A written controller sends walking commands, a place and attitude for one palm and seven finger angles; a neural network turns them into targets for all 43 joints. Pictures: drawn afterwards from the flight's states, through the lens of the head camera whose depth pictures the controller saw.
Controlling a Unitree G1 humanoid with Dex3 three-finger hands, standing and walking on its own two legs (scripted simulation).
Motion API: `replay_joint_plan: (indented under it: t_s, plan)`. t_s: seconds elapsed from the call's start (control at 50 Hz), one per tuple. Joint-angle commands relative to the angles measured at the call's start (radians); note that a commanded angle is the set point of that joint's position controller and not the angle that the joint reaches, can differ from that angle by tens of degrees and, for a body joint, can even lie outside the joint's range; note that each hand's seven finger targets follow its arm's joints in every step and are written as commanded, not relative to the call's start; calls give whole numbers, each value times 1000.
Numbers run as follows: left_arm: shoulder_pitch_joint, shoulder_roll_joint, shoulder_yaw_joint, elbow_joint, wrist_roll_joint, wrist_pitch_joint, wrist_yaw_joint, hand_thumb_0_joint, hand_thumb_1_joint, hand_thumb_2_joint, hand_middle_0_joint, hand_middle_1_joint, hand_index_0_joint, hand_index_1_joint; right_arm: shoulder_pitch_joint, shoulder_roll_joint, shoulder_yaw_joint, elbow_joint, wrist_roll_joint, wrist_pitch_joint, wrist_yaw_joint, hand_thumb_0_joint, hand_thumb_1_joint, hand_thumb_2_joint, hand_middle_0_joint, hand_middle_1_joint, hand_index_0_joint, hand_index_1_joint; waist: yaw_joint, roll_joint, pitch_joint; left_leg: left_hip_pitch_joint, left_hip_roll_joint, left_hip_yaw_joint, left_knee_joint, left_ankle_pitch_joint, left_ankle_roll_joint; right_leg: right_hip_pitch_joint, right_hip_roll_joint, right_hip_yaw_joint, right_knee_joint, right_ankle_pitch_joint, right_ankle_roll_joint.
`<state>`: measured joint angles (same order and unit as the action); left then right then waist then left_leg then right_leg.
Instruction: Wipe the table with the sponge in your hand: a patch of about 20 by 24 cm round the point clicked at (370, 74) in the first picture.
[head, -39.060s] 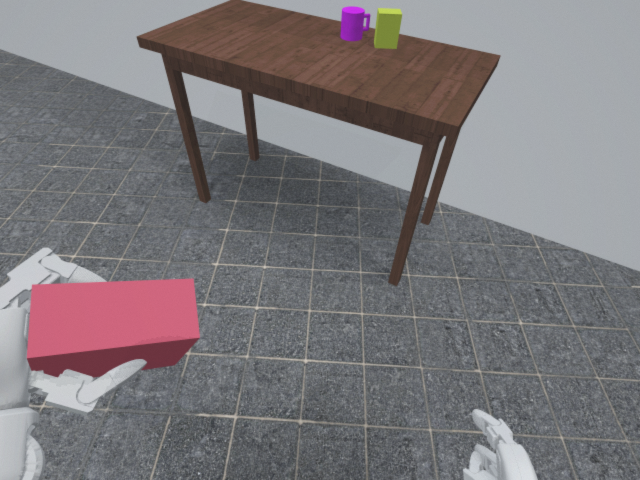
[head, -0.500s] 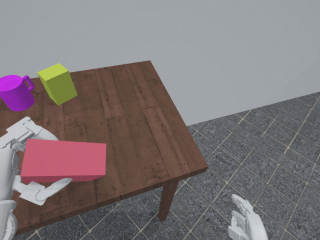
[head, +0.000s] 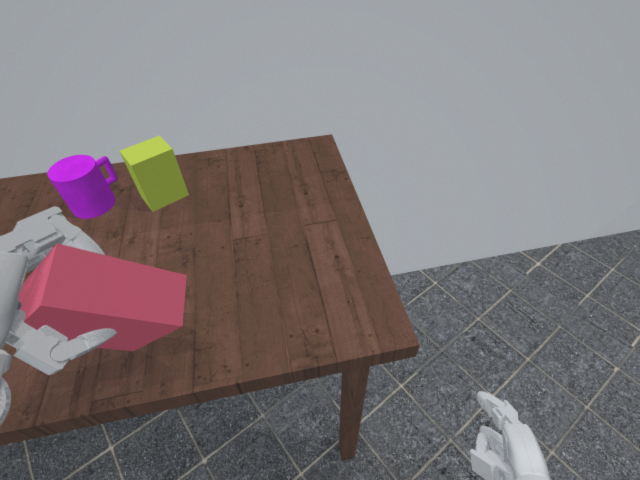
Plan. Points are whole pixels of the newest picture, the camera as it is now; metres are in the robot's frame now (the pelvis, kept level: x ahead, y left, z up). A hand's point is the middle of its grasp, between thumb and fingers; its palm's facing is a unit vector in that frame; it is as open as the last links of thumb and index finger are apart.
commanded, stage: turn the palm down, sponge in hand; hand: left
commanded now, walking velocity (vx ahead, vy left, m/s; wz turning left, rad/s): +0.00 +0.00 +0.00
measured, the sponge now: (121, 308) +0.24 +0.25 +0.13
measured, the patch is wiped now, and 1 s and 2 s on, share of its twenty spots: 0.00 0.00 0.00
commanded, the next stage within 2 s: move the sponge above the wiping area in 1.74 s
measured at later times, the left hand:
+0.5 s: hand (63, 293) +0.23 +0.29 +0.17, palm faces +0.20 -0.43 -0.88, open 10.0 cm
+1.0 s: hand (42, 284) +0.24 +0.31 +0.17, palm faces +0.13 -0.20 -0.97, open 10.0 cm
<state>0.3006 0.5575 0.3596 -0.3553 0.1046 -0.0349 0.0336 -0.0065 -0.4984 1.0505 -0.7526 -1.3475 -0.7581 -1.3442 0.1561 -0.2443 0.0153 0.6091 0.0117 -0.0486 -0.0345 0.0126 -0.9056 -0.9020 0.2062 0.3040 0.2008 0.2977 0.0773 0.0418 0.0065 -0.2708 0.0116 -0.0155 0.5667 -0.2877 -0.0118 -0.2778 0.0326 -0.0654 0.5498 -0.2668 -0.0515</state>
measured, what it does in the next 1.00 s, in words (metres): stands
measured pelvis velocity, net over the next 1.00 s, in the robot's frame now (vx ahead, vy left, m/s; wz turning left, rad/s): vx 0.00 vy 0.04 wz -0.02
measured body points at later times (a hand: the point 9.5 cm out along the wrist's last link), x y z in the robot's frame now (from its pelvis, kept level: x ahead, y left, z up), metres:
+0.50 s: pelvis +0.02 +0.01 +0.00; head +0.02 -0.02 +0.44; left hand +0.21 +0.31 +0.22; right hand +0.20 -0.24 -0.10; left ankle +0.01 +0.13 -0.73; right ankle +0.02 -0.08 -0.73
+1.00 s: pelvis +0.00 +0.04 +0.01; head +0.01 +0.00 +0.46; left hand +0.22 +0.32 +0.23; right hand +0.25 -0.16 -0.07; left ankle +0.01 +0.13 -0.73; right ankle +0.02 -0.08 -0.73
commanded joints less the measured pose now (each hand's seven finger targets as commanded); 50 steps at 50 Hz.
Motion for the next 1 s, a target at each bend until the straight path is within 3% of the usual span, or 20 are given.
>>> replay_joint_plan:
  t_s: [0.0, 0.02, 0.1, 0.14, 0.2, 0.22, 0.24, 0.32, 0.34, 0.48, 0.52, 0.54, 0.62, 0.64, 0.66, 0.74, 0.84, 0.92, 0.94, 0.98]
  plan:
    - [-181, 261, 102, -153, 10, 29, -55, 0, 100, 1300, -1200, -1600, -1200, -1600, -105, -133, -50, -167, 11, -36, -39, 0, -900, -900, 200, 300, 200, 300, -35, 17, -131, -1, -8, 47, -37, 118, 38, 51, -78, 112, -148, 10, 54]
    - [-195, 261, 98, -148, 12, 36, -73, 0, 100, 1300, -1200, -1600, -1200, -1600, -140, -125, -42, -171, 24, -41, -42, 0, -900, -900, 200, 300, 200, 300, -37, 4, -98, 1, -11, 47, -27, 95, 38, 29, -79, 142, -169, -59, 53]
    - [-174, 319, 142, -207, 26, -38, -114, 0, 100, 1300, -1200, -1600, -1200, -1600, -102, -123, -63, -178, 8, -37, -52, 0, -900, -900, 200, 300, 200, 300, -17, -78, -161, -32, -8, 21, 11, 129, 39, 77, -111, 169, -137, 25, 79]
    - [-169, 338, 190, -240, 31, -67, -88, 0, 100, 1300, -1200, -1600, -1200, -1600, -110, -108, -63, -180, 6, -40, -44, 0, -900, -900, 200, 300, 200, 300, 4, -24, -189, -36, -9, 15, 27, 160, 31, 98, -121, 181, -116, 81, 69]
    - [-55, 370, 259, -228, 33, -64, -47, 0, 100, 1300, -1200, -1600, -1200, -1600, -62, -122, -81, -188, 7, -22, -37, 0, -900, -900, 200, 300, 200, 300, 19, -33, -227, -55, -7, 19, 29, 201, 29, 125, -116, 156, -57, 236, 73]
    - [-30, 399, 298, -192, 47, -42, -22, 0, 100, 1300, -1200, -1600, -1200, -1600, -88, -121, -77, -176, 21, -20, -32, 0, -900, -900, 200, 300, 200, 300, 29, 16, -186, -55, -11, 26, 26, 201, 24, 107, -102, 171, -65, 203, 55]
    - [-40, 320, 224, -213, 52, -30, -14, 0, 100, 1300, -1200, -1600, -1200, -1600, -67, -115, -78, -189, 18, -11, -27, 0, -900, -900, 200, 300, 200, 300, 16, 19, -193, -63, -4, 28, 26, 218, 25, 108, -114, 144, -53, 255, 58]
    - [76, 359, 250, -201, 96, 54, 8, 0, 100, 1300, -1200, -1600, -1200, -1600, -78, -132, -78, -203, 30, 6, -30, 0, -900, -900, 200, 300, 200, 300, 29, -16, -177, -52, -4, 34, 20, 251, 33, 95, -84, 121, -33, 297, 49]
    - [44, 313, 184, -220, 101, 66, -6, 0, 100, 1300, -1200, -1600, -1200, -1600, -58, -131, -74, -218, 29, 13, -33, 0, -900, -900, 200, 300, 200, 300, 13, -41, -186, -63, 2, 32, 16, 240, 39, 87, -92, 103, -39, 288, 59]
    - [-21, 356, 134, -325, 200, 76, -24, 0, 100, 1300, -1200, -1600, -1200, -1600, -70, -127, -61, -229, 27, 0, -63, 0, -900, -900, 200, 300, 200, 300, 10, -3, -192, 2, -1, 17, -21, 241, 51, 37, -63, 68, -57, 194, 57]
    - [-50, 384, 156, -326, 247, 92, 2, 0, 100, 1300, -1200, -1600, -1200, -1600, -118, -118, -50, -217, 36, -5, -61, 0, -900, -900, 200, 300, 200, 300, 22, 61, -156, 18, -3, 11, -43, 222, 41, 19, -44, 83, -73, 138, 41]
    - [-106, 346, 100, -349, 273, 92, 10, 0, 100, 1300, -1200, -1600, -1200, -1600, -97, -114, -48, -222, 25, -1, -61, 0, -900, -900, 200, 300, 200, 300, 16, 60, -202, 20, -2, 10, -49, 239, 44, 35, -53, 61, -73, 149, 42]
    - [-100, 386, 129, -272, 328, 173, 41, 0, 100, 1300, -1200, -1600, -1200, -1600, -161, -116, -36, -200, 40, 11, -57, 0, -900, -900, 200, 300, 200, 300, 35, 87, -149, 28, 1, -12, -103, 209, 25, 55, -34, 81, -96, 94, 25]
    - [-156, 328, 53, -279, 337, 191, 32, 0, 100, 1300, -1200, -1600, -1200, -1600, -149, -113, -29, -210, 31, 20, -58, 0, -900, -900, 200, 300, 200, 300, 26, 60, -160, 20, 9, -10, -118, 202, 28, 63, -46, 53, -105, 93, 33]
    - [-159, 367, 69, -264, 350, 212, 27, 0, 100, 1300, -1200, -1600, -1200, -1600, -144, -124, -33, -206, 34, 25, -62, 0, -900, -900, 200, 300, 200, 300, 26, 51, -165, 31, 12, -16, -131, 204, 27, 78, -43, 61, -108, 95, 32]
    - [-216, 322, -24, -286, 407, 291, -19, 0, 100, 1300, -1200, -1600, -1200, -1600, -219, -119, -7, -218, 39, 40, -59, 0, -900, -900, 200, 300, 200, 300, 30, 70, -147, 54, 12, -24, -175, 194, 25, 103, -38, 55, -131, 87, 23]
    - [-233, 322, -64, -314, 477, 322, -70, 0, 100, 1300, -1200, -1600, -1200, -1600, -255, -117, 7, -216, 35, 53, -56, 0, -900, -900, 200, 300, 200, 300, 33, 55, -151, 84, 14, -44, -211, 225, 27, 131, -27, 55, -151, 110, 19]
    - [-274, 382, -9, -283, 531, 336, -68, 0, 100, 1300, -1200, -1600, -1200, -1600, -311, -115, 14, -201, 42, 62, -52, 0, -900, -900, 200, 300, 200, 300, 52, 74, -125, 86, 7, -64, -240, 192, 22, 148, -9, 98, -165, 88, 3]
    - [-315, 344, -61, -288, 544, 332, -70, 0, 100, 1300, -1200, -1600, -1200, -1600, -281, -116, 13, -201, 32, 68, -53, 0, -900, -900, 200, 300, 200, 300, 40, 72, -148, 90, 9, -54, -238, 213, 24, 158, -23, 66, -167, 103, 9]
    - [-320, 375, -49, -262, 574, 338, -66, 0, 100, 1300, -1200, -1600, -1200, -1600, -274, -121, 7, -190, 31, 76, -52, 0, -900, -900, 200, 300, 200, 300, 48, 78, -178, 113, 6, -65, -242, 245, 17, 174, -27, 84, -169, 114, 6]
